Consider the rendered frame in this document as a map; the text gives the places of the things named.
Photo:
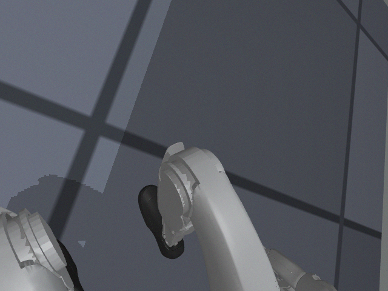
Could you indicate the right robot hand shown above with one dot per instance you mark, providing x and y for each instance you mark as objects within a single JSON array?
[{"x": 287, "y": 270}]

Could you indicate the left robot foot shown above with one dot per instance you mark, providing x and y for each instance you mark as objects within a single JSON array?
[{"x": 71, "y": 268}]

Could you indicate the right robot arm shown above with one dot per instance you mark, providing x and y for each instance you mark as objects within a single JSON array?
[{"x": 312, "y": 282}]

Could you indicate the right robot foot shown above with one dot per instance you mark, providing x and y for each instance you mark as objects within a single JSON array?
[{"x": 148, "y": 204}]

